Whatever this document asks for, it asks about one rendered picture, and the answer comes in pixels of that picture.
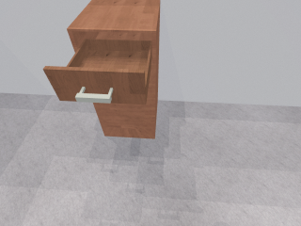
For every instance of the drawer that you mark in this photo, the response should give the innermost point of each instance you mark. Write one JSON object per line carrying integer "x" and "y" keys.
{"x": 98, "y": 65}

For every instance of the handle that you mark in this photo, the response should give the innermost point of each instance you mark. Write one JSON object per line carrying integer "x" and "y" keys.
{"x": 94, "y": 97}

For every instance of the cabinet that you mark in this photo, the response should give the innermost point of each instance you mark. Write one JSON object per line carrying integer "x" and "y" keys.
{"x": 123, "y": 20}

